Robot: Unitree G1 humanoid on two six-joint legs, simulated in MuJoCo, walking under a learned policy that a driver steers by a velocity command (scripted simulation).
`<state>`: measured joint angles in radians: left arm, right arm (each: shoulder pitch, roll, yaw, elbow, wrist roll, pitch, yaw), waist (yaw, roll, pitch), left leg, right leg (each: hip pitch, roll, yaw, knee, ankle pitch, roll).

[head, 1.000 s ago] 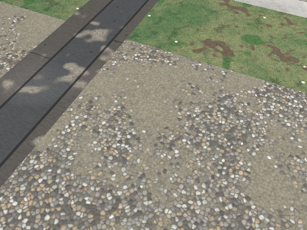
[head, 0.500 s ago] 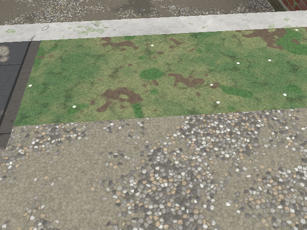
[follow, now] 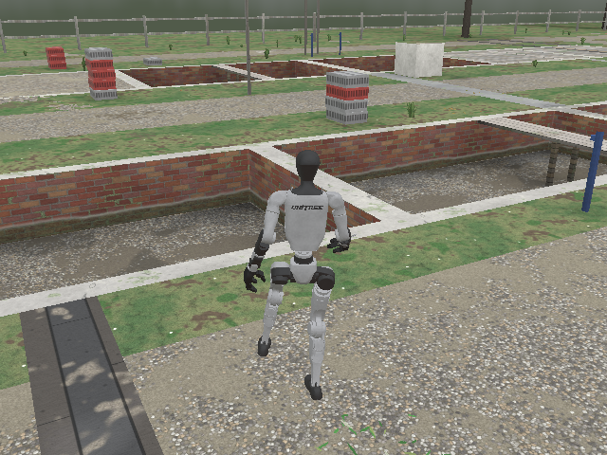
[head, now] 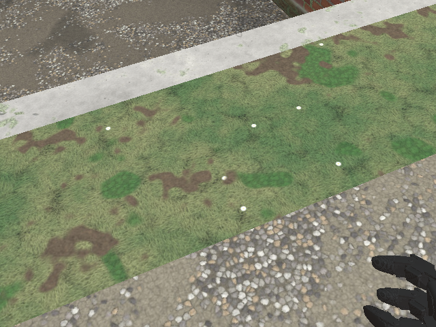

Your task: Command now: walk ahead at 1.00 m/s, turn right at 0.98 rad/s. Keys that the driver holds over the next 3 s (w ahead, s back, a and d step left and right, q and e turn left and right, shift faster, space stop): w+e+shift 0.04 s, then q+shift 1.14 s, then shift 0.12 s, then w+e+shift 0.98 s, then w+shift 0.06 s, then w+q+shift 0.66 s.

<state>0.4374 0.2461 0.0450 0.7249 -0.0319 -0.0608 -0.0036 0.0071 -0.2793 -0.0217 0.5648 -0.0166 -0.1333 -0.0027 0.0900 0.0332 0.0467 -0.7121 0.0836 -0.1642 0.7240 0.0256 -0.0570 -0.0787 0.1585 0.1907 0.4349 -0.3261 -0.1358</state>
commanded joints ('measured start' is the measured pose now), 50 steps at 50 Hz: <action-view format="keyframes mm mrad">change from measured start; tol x32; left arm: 1 -63 177 57 -60 -20 -16 16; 9 220 95 4 31 -9 12 7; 12 -267 164 15 -118 60 -7 13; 50 -320 213 83 -38 -2 41 2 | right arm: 1 -100 -78 -33 -94 35 -15 7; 8 453 -270 -94 101 -25 -23 42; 50 237 -156 -107 -54 38 218 24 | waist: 1 -13 -110 14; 6 -148 -183 -152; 8 -81 466 -508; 12 -128 -40 -123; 50 -123 -134 -153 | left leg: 1 377 -101 80 -177 134 -20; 6 527 -87 154 -262 159 86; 8 1199 335 -573 -232 381 415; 9 1184 302 -710 -311 -9 390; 17 561 66 -223 -363 655 317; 26 388 -49 -341 -309 -39 170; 29 119 -233 -67 185 -738 63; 34 60 -55 77 546 -425 -50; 50 493 -60 234 -243 -184 98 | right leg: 1 -329 -139 204 -155 52 -88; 6 52 -181 155 297 755 17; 8 -480 58 37 1053 -303 143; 9 -571 -20 78 1126 -275 139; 27 -47 -154 -37 -77 322 145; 30 47 -600 433 -153 349 -143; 50 -78 -455 -338 88 353 62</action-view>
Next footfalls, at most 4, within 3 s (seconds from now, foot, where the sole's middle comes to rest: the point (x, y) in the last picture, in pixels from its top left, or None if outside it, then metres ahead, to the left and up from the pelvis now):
0.12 left None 0.36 0.16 -0.78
0.56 right None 0.47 -0.03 -0.77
1.02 left None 0.33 0.21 -0.78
1.50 right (238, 321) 0.49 0.06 -0.77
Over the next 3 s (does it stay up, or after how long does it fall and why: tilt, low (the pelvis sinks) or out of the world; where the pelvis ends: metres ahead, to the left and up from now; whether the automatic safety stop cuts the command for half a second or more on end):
stays up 1.49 0.41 -0.04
